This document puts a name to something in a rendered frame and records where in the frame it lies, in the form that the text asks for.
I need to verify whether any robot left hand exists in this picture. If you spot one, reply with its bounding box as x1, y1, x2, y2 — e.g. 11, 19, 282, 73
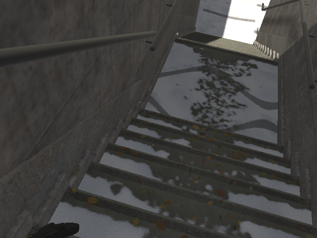
28, 223, 79, 238

